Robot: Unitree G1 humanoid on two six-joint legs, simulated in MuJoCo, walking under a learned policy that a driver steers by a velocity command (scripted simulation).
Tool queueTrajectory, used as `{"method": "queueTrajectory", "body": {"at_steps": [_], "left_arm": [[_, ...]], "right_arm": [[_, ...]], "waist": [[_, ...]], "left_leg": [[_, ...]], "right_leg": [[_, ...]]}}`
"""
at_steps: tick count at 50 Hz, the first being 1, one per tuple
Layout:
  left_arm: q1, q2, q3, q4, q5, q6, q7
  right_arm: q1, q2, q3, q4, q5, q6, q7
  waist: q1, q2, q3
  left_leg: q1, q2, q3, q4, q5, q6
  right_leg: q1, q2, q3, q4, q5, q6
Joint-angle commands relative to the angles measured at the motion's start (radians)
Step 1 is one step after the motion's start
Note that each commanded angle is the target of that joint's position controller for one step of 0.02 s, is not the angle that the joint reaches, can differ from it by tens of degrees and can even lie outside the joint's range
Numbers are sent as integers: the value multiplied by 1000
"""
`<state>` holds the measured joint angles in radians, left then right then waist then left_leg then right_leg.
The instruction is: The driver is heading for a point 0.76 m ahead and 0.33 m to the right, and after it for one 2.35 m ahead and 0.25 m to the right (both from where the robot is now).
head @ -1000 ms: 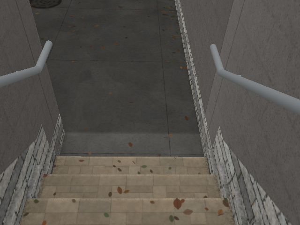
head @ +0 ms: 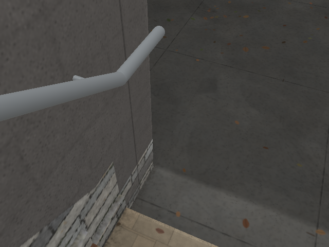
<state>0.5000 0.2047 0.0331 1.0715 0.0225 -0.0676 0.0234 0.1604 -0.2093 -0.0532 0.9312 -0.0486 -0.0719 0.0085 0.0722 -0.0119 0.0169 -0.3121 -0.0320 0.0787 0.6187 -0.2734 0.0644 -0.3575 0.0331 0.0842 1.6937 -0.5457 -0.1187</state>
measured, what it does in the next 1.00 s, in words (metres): goes down, turning right: right foot 0.16 m lower, then left foot 0.17 m lower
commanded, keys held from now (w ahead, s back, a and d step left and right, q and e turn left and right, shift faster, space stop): w+e+shift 0.10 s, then e+shift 0.90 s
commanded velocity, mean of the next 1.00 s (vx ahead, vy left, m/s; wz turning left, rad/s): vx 0.32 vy -0.02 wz -0.88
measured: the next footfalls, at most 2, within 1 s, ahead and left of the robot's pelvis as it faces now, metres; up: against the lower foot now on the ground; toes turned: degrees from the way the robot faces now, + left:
right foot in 0.26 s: +0.26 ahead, -0.08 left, -0.16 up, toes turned -11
left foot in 0.60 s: +0.60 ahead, -0.04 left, -0.33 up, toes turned -35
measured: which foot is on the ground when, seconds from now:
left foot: down 0.00-0.24, up 0.26-0.58, down 0.60-1.00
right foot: up 0.00-0.24, down 0.26-0.60, up 0.62-1.00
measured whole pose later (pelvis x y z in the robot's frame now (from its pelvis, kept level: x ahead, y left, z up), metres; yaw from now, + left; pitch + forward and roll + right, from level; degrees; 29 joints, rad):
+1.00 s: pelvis +0.50 -0.01 -0.35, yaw -54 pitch -2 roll +0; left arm -0.03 0.20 0.03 0.57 0.03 0.14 0.03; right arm 0.42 -0.22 0.01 0.78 -0.02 0.00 -0.08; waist -0.05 -0.04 0.03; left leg -0.36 0.09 0.34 0.77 -0.38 0.11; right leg -1.01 0.00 0.00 1.90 -0.22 0.05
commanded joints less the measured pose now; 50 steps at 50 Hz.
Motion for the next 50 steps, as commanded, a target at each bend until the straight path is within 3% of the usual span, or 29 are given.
{"method": "queueTrajectory", "body": {"at_steps": [1, 2, 3, 4, 5, 7, 9, 11, 12, 13, 14, 16, 17, 18, 20, 21, 23, 25, 28, 29, 30, 31, 32, 35, 38, 39, 44, 48, 50], "left_arm": [[-114, 190, 67, -145, 89, 25, -34], [-158, 134, 56, -160, 112, 66, -56], [-196, 56, 29, -188, 111, 103, -67], [-149, -19, -1, -181, 40, 101, -49], [-182, 37, 9, -199, 16, 76, -55], [-163, 31, 10, -167, -1, 48, -80], [-118, 33, 15, -158, -3, 51, -57], [153, 110, 40, -81, 40, 43, -15], [358, 188, 70, -35, 21, 44, 7], [421, 224, 84, -37, -4, 43, -1], [225, 334, 83, -69, 3, 35, -6], [66, 305, 78, -147, 10, 28, -14], [17, 275, 61, -167, 11, 17, -20], [-86, 214, 39, -198, -32, 11, -7], [-123, 218, 36, -190, -16, 11, 21], [-141, 197, 35, -205, -28, 9, 14], [-144, 138, 27, -217, -39, 13, 26], [-136, 139, 24, -210, -28, 31, 6], [-127, 160, 35, -239, 0, 77, 19], [-198, 160, 31, -248, 9, 90, 17], [-164, 97, 22, -263, -9, 88, 6], [43, 31, 10, -299, -76, 101, 19], [60, 57, 8, -321, -53, 104, 36], [-276, 123, 22, -376, 48, 139, -1], [-405, 66, -1, -469, 37, 190, 12], [-369, 72, 0, -466, 17, 197, 12], [-519, 7, -22, -542, 33, 216, 25], [-600, 46, 5, -582, -4, 196, 12], [-596, 91, 22, -595, 16, 194, -7]], "right_arm": [[244, -167, -43, 50, 56, -11, -86], [287, -179, -41, 81, 73, -22, -107], [284, -216, -54, 75, 73, -36, -112], [186, -164, -46, 66, 41, -52, -65], [39, -12, -14, 58, 53, -74, -60], [29, -1, 4, 43, 65, -98, -53], [38, -68, -13, 47, 61, -96, -53], [-6, -120, -18, 17, 70, -70, -38], [-117, -194, -40, -23, 48, -42, -39], [-185, -173, -49, -40, 39, 4, -50], [-50, -90, -27, -144, 18, 20, -67], [109, -114, -13, -148, -37, 23, -81], [112, -151, -28, -126, -41, 17, -90], [50, -171, -24, -136, -45, 34, -82], [102, -76, 8, -166, -1, 43, -86], [184, -65, 10, -129, 5, 39, -84], [-48, -161, 0, -211, 20, -15, -66], [-72, -27, 35, -251, 45, -17, -32], [103, -58, 15, -219, 84, 3, -51], [291, -84, -7, -151, 88, -1, -56], [391, -129, -24, -111, 77, 7, -60], [389, -180, -18, -138, 25, 5, -31], [406, -170, -15, -151, 52, -2, -21], [231, -113, 0, -184, 62, 35, -61], [155, -78, 29, -162, 52, 62, -62], [105, -63, 43, -169, 46, 58, -59], [243, -130, 28, -158, 57, 42, -82], [279, -121, 38, -216, 31, 60, -101], [284, -121, 30, -245, 14, 79, -96]], "waist": [[-61, -107, 66], [-46, -179, 101], [-37, -96, 81], [17, 199, 30], [66, 231, 83], [73, 100, 97], [90, 59, 76], [186, 75, -76], [329, 25, -71], [417, -107, 92], [120, -298, 156], [-16, 110, 53], [-35, 175, 72], [-83, 237, 52], [-124, -70, -9], [-138, -109, -129], [-51, 113, -93], [-24, 5, -60], [-85, -125, 10], [-204, -100, -55], [-224, 72, -75], [-79, 220, -226], [-89, 233, -342], [-88, 26, -104], [-33, 101, 91], [9, 121, 58], [-36, 69, 22], [-102, 134, 6], [-136, 111, -14]], "left_leg": [[287, 483, -496, -32, 769, 201], [182, 478, -433, -30, 882, 165], [112, 456, -339, -76, 821, 131], [-38, 330, -212, -133, 170, 98], [-254, 195, -47, -75, -157, 4], [-551, 104, 158, -16, -258, -51], [-497, 117, 206, 186, -75, -54], [-346, 150, 228, 654, 413, -77], [-356, 145, 230, 997, 634, -80], [-476, -9, 209, 1582, -27, -60], [-815, -38, 93, 1625, -521, -54], [-859, 94, -141, 1139, -317, -59], [-779, 96, -162, 923, -201, -61], [-496, 61, -104, 601, -59, -96], [-219, 31, -108, 447, 63, -116], [-137, 38, -122, 569, 285, -91], [-200, 16, -146, 92, 719, -95], [151, -77, -72, -71, 781, -99], [248, 34, -198, -411, 851, -89], [501, 68, -187, -365, 962, -91], [691, 169, -212, -348, 1007, -88], [898, 446, -313, 74, 1801, -3], [958, 555, -439, 157, 1733, 99], [340, 461, -455, -235, 330, 182], [-158, 369, -281, -266, 168, 144], [-219, 280, -171, -243, 78, 110], [-49, 320, -132, -170, 88, 70], [98, 389, -164, -200, -194, 51], [207, 420, -158, -204, -252, 68]], "right_leg": [[-534, -98, 64, -198, 225, 71], [-500, -113, 61, -322, 260, 101], [-431, -136, 45, -396, 283, 115], [-300, -159, 23, -468, 465, 85], [-143, -138, 37, -737, 829, 63], [325, 6, -145, -912, 1305, 70], [443, 67, -273, -907, 1355, 73], [579, 133, -325, -857, 1162, 17], [657, 94, -302, -1040, 1061, -37], [615, -48, -79, -1449, 1090, -158], [693, -176, 151, -1082, 1941, -135], [599, -300, 426, -1075, 1454, -249], [465, -257, 378, -1076, 1296, -211], [177, -124, 255, -1175, 1343, -152], [1, -166, 353, -1071, 1692, -214], [14, -150, 344, -983, 1653, -204], [23, 27, 302, -822, 766, -115], [-175, 123, 248, -783, 540, -52], [-101, 147, 286, -543, 489, -31], [-215, 146, 247, -329, 435, -7], [-364, 200, 152, -113, -40, 22], [-540, 218, 31, 348, -522, 36], [-711, 130, -7, 504, -447, 49], [-748, 18, -63, 570, 7, 82], [-643, 1, -34, 539, 140, 117], [-616, 20, -43, 468, 235, 123], [-766, 6, -90, 320, 375, 164], [-862, -42, -83, 255, 350, 182], [-877, -62, -88, 186, 289, 169]]}}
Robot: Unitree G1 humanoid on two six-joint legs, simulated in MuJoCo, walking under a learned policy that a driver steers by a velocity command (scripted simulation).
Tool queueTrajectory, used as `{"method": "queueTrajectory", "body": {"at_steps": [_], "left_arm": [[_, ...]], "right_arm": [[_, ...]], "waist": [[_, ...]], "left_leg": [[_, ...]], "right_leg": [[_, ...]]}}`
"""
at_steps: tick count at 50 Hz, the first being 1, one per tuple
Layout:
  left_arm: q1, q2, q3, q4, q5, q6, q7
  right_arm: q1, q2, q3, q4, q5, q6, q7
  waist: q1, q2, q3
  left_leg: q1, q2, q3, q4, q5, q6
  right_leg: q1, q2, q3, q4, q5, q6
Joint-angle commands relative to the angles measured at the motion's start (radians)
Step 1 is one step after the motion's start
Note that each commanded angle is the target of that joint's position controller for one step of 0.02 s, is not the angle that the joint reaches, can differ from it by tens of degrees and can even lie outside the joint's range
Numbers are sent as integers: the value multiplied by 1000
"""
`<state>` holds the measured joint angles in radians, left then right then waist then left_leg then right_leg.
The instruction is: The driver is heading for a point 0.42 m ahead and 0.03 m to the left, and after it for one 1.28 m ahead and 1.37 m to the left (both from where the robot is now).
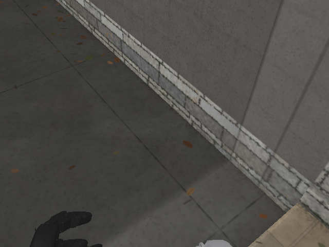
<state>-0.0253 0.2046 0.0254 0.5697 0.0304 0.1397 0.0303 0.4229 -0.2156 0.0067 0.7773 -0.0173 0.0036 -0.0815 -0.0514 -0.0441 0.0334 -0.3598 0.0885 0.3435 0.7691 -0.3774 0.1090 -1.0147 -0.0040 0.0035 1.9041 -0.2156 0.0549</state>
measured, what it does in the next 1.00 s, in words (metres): goes down: right foot, then left foot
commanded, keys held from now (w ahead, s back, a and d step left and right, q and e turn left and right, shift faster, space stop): e+shift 0.06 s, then shift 0.46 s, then w+shift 0.26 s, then w+q+shift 0.22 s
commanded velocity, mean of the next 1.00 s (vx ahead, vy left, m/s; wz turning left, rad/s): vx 0.28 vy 0.00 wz -0.21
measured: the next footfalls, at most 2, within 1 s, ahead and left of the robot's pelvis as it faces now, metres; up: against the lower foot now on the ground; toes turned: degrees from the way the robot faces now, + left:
right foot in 0.24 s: +0.11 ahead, -0.14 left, +0.00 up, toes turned -13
left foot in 0.48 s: +0.09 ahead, +0.14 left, +0.00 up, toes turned -11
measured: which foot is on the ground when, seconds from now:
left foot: down 0.00-0.22, up 0.24-0.46, down 0.48-1.00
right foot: up 0.00-0.22, down 0.24-0.56, up 0.58-0.96, down 0.98-1.00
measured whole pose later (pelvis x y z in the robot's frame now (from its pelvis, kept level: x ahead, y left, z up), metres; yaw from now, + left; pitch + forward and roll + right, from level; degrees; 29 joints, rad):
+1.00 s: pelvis +0.31 -0.01 -0.03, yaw -8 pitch +2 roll +0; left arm -0.17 0.28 0.04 0.76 0.06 -0.04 -0.07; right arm 0.60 -0.33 -0.05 0.99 -0.02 -0.09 0.01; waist -0.16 0.05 0.06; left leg 0.23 0.00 -0.07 0.43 -0.68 0.04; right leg -0.63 -0.06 0.02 0.72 0.30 -0.08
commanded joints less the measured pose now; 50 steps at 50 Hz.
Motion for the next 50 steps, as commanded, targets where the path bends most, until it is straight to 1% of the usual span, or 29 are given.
{"method": "queueTrajectory", "body": {"at_steps": [1, 5, 8, 9, 10, 11, 12, 13, 14, 15, 17, 19, 24, 25, 27, 28, 29, 30, 32, 34, 37, 40, 42, 43, 45, 47, 48, 49, 50], "left_arm": [[-86, 69, 24, -108, 8, -23, -19], [-174, 65, 15, -160, -29, -60, -42], [-89, 70, 24, -129, -94, -71, -78], [-42, 82, 26, -106, -102, -74, -86], [49, 97, 30, -61, -93, -78, -89], [185, 131, 41, -7, -81, -86, -86], [314, 196, 56, 17, -65, -94, -71], [355, 307, 68, -11, -58, -88, -47], [354, 251, 59, 23, -47, -82, -27], [262, 226, 46, 38, -42, -76, -14], [72, 147, 28, 9, -32, -82, -22], [10, 89, 8, 8, -34, -92, -44], [98, 127, 14, 59, -36, -121, -65], [111, 144, 20, 76, -46, -115, -70], [179, 133, 35, 97, -34, -126, -81], [230, 110, 35, 110, -9, -130, -76], [169, 141, 43, 81, -1, -134, -87], [38, 182, 54, 51, -9, -130, -96], [-46, 150, 52, 34, -36, -131, -103], [-15, 117, 44, 48, -12, -150, -98], [-28, 109, 39, 86, 3, -145, -92], [-137, 154, 43, 80, 26, -133, -77], [-161, 141, 34, 98, 28, -127, -99], [-214, 136, 29, 94, 13, -136, -106], [-242, 160, 28, 121, 28, -146, -120], [-223, 170, 20, 154, 27, -161, -96], [-356, 191, 38, 99, 32, -199, -90], [-384, 141, 27, 87, 44, -218, -92], [-310, 146, 32, 113, 37, -230, -89]], "right_arm": [[32, -114, -30, -87, -22, 8, -11], [-23, -143, -48, -117, -40, 8, -6], [-81, -205, -74, -114, -11, 32, 66], [-120, -213, -78, -125, -3, 32, 89], [-141, -208, -82, -127, 5, 36, 99], [-79, -200, -86, -107, 3, 44, 106], [-101, -157, -79, -147, 6, 37, 121], [-125, -98, -61, -259, 5, 21, 144], [-234, -114, -56, -264, -2, 21, 147], [-225, -93, -47, -258, 10, 16, 147], [-77, -95, -38, -148, -1, 25, 141], [-23, -91, -30, -86, -6, 52, 156], [-40, -58, 4, -51, -8, 33, 167], [-51, -39, 16, -85, 6, 27, 169], [6, -98, 8, -61, -10, -4, 148], [42, -160, -10, -46, 13, -16, 136], [73, -266, -49, -34, 48, -11, 137], [82, -264, -56, -27, 43, -12, 143], [60, -200, -37, -29, 30, -18, 139], [60, -179, -35, -1, 32, -25, 121], [109, -213, -58, 71, 21, -34, 118], [167, -202, -59, 102, 5, -44, 88], [134, -232, -69, 98, -6, -53, 98], [127, -243, -80, 119, -2, -60, 83], [142, -259, -88, 117, 2, -53, 82], [167, -223, -81, 136, -7, -81, 82], [231, -166, -73, 170, -3, -109, 96], [230, -134, -64, 212, 2, -121, 95], [161, -187, -76, 219, 0, -129, 92]], "waist": [[-24, 135, -35], [-81, 118, 2], [-40, 176, 7], [-10, 177, -5], [41, 82, -41], [88, -37, -87], [145, -220, -112], [101, -245, -169], [135, -64, -137], [53, -126, -85], [-72, -199, -104], [-92, -160, -80], [-47, -48, -52], [-52, -50, -21], [-6, 52, 18], [10, 178, -12], [-26, 299, 49], [-82, 285, 148], [-70, 244, 231], [-47, 208, 191], [-32, 183, 127], [-37, 167, 90], [5, 139, 106], [-6, 142, 112], [-30, 117, 100], [-42, 147, 105], [-131, 97, 173], [-142, 71, 177], [-102, 80, 173]], "left_leg": [[266, 314, -412, -336, -90, 34], [171, 327, -339, -428, -269, 38], [58, 289, -204, -471, -314, 45], [16, 281, -179, -452, -322, 42], [-15, 251, -118, -367, -277, 15], [-105, 202, -36, -182, -148, -37], [-335, 118, 17, 185, -286, -92], [-520, 15, -195, 358, -395, -139], [-472, 27, -376, 320, -283, -146], [-457, 27, -380, 301, -197, -151], [-160, -19, -317, 318, -3, -163], [106, -37, -313, 347, 119, -160], [248, -46, -258, 128, 116, -122], [221, -56, -217, -139, 19, -120], [243, 10, -301, -295, 244, -113], [271, 97, -441, -374, 228, -88], [270, 153, -640, -487, -86, -11], [269, 221, -780, -594, -328, 41], [286, 226, -784, -644, -333, 71], [370, 172, -679, -620, -172, 83], [463, 152, -562, -576, 102, 100], [580, 215, -587, -517, 327, 149], [515, 204, -588, -502, 350, 144], [624, 214, -610, -463, 306, 122], [650, 184, -607, -410, 385, 122], [594, 157, -623, -398, 474, 144], [531, 76, -590, -388, 324, 119], [437, 50, -573, -388, 241, 89], [357, 37, -568, -390, 219, 82]], "right_leg": [[-196, -41, -12, -82, -62, -11], [120, -68, -65, -667, 16, -29], [474, -18, -115, -940, -125, -52], [597, -1, -121, -1015, -139, -65], [751, 20, -136, -1165, -67, -80], [968, 34, -66, -1292, -92, -110], [1128, -153, 284, -1364, -81, -172], [1114, -436, 788, -1479, 225, -363], [988, -412, 709, -1528, 103, -380], [916, -355, 607, -1565, -44, -339], [657, -204, 314, -1594, -104, -237], [412, -153, 197, -1620, -215, -191], [461, -156, 179, -1496, -94, -163], [549, -120, 157, -1464, -53, -139], [612, -38, 98, -1277, 156, -77], [568, 24, 37, -1132, -43, -74], [411, 81, -65, -1085, -242, -68], [269, 63, -88, -1018, -278, -73], [194, 18, -48, -982, -181, -94], [254, -8, -39, -1078, -105, -130], [321, 18, -67, -1126, -43, -170], [221, 6, -59, -1000, 49, -164], [238, -10, -32, -1005, 119, -143], [123, -92, 109, -1047, 267, -120], [90, -76, 67, -1060, 331, -93], [192, -67, 52, -1107, 275, -98], [190, -62, 13, -1254, 422, -97], [330, -72, 32, -1355, 572, -101], [479, -67, 16, -1414, 642, -102]]}}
